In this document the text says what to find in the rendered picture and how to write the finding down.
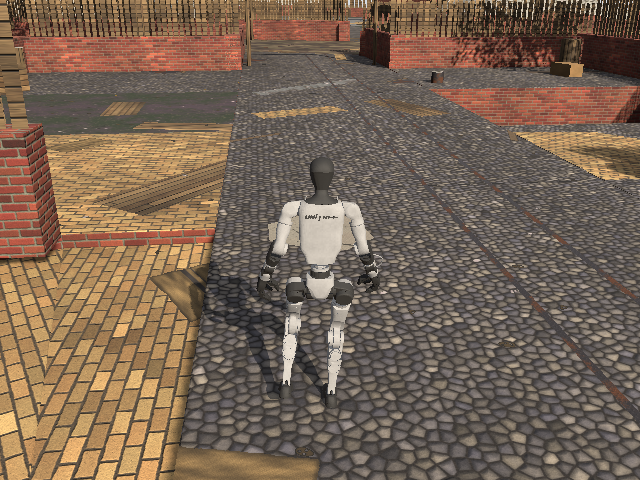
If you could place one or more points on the left robot upper arm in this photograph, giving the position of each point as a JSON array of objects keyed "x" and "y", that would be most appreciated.
[{"x": 289, "y": 210}]

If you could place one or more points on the right robot hand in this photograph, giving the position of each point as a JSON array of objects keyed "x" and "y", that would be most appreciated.
[{"x": 366, "y": 279}]

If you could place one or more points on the robot right forearm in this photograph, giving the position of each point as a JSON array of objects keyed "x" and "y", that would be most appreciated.
[{"x": 369, "y": 263}]

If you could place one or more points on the right robot upper arm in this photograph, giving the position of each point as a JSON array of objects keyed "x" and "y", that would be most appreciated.
[{"x": 352, "y": 211}]

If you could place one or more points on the robot left foot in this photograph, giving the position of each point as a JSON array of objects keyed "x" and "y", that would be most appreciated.
[{"x": 285, "y": 390}]

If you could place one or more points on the robot left shin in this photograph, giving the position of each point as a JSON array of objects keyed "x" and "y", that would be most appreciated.
[{"x": 288, "y": 352}]

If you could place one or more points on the left robot hand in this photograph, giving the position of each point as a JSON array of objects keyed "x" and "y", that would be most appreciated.
[{"x": 261, "y": 285}]

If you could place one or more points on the robot left forearm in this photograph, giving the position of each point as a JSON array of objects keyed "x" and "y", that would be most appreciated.
[{"x": 270, "y": 264}]

